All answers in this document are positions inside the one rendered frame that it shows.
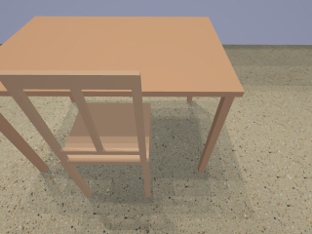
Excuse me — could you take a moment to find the chair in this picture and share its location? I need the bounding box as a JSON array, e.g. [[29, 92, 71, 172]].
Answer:
[[0, 70, 152, 198]]

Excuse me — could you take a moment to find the table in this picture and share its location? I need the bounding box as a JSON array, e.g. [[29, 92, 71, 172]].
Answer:
[[0, 16, 245, 173]]

